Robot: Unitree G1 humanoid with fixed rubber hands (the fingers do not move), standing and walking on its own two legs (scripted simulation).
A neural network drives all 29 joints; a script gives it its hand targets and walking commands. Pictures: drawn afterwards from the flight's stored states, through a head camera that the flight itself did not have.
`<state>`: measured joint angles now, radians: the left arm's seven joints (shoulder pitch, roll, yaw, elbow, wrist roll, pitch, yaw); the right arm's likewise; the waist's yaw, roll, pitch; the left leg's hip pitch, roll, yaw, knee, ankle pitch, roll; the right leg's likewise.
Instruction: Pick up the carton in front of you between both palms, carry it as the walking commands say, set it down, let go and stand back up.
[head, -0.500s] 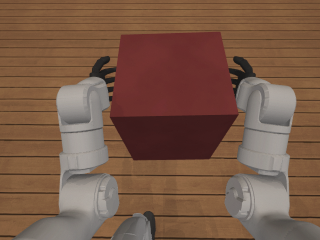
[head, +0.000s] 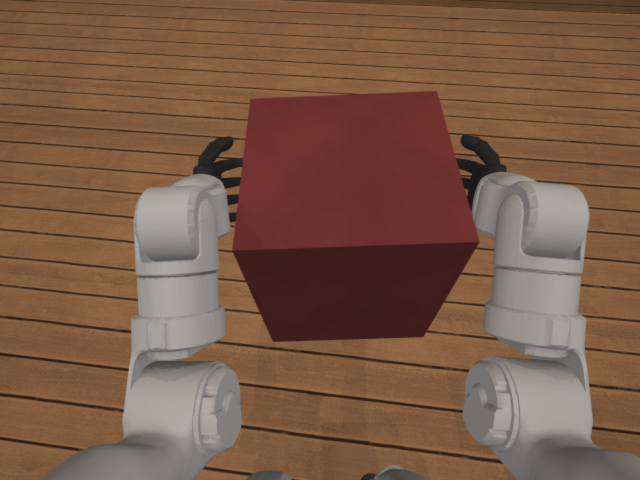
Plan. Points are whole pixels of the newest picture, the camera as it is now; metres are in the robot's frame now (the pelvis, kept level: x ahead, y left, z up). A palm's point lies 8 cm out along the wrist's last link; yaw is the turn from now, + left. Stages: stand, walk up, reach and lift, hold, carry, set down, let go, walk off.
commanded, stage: carry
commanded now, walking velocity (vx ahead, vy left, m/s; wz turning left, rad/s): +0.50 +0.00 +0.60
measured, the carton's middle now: (345, 230) +0.40 -0.01 +0.08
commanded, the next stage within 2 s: none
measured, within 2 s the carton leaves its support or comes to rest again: neither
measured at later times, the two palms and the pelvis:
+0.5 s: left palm (152, 61) +0.64 +0.27 +0.16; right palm (352, 41) +0.70 -0.02 +0.16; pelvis +0.29 +0.05 +0.02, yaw +15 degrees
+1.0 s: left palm out of the picture +0.91 +0.35 +0.22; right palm out of the picture +1.00 +0.06 +0.22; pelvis +0.59 +0.09 +0.06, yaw +12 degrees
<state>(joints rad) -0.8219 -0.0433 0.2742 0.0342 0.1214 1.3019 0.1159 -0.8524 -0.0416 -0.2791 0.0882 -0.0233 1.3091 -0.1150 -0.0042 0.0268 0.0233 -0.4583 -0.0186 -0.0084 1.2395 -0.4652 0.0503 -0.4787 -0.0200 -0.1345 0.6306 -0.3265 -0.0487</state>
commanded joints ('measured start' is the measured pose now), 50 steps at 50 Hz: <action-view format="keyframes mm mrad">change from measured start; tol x32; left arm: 1 -788 -1013 -654 -113 -484 -9 -212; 50 -900 -1042 -644 -109 -613 13 -216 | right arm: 1 -758 1109 642 -88 396 -2 220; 50 -687 963 517 -71 259 9 141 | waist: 1 67 -104 -530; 50 73 -129 -578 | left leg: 1 -373 57 -41 91 85 -1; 9 -383 49 80 -253 170 0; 16 264 -127 267 -708 302 100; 19 892 286 -681 -818 554 393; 38 521 155 113 -473 1225 49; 41 -244 -119 55 125 -22 -66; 50 -145 16 18 -370 34 -61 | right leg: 1 727 -304 392 -188 464 -113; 11 673 -254 15 -247 603 -62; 15 618 -254 -133 -5 1134 2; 17 341 -210 -109 415 758 61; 18 -40 -64 -46 684 -99 125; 20 -336 7 172 968 -226 101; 35 -215 21 -15 126 79 14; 38 197 131 -108 -98 149 -52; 41 809 -263 797 -202 521 -352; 50 474 -153 418 -178 394 -221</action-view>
